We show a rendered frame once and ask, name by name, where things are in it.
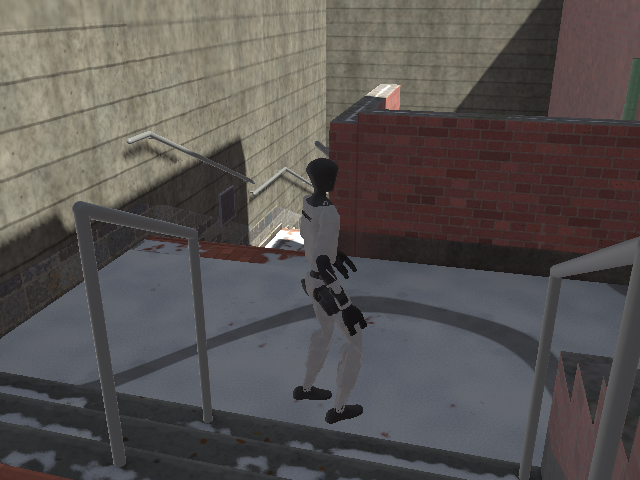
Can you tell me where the robot head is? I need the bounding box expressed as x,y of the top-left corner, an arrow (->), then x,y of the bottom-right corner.
306,158 -> 339,207

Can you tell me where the robot right hand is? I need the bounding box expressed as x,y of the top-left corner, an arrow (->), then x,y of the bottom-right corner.
341,304 -> 367,336

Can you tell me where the right robot upper arm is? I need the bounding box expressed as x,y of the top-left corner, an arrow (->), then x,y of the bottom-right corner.
312,207 -> 340,268

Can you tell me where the robot left hand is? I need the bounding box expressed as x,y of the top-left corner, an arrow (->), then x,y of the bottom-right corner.
332,251 -> 357,279

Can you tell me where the left robot upper arm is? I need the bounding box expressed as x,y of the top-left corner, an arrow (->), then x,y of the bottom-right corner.
300,195 -> 312,239

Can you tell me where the right robot forearm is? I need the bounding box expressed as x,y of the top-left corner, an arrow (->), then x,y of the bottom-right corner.
316,255 -> 352,310

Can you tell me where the robot right thigh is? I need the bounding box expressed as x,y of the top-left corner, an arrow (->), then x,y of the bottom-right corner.
318,287 -> 362,362

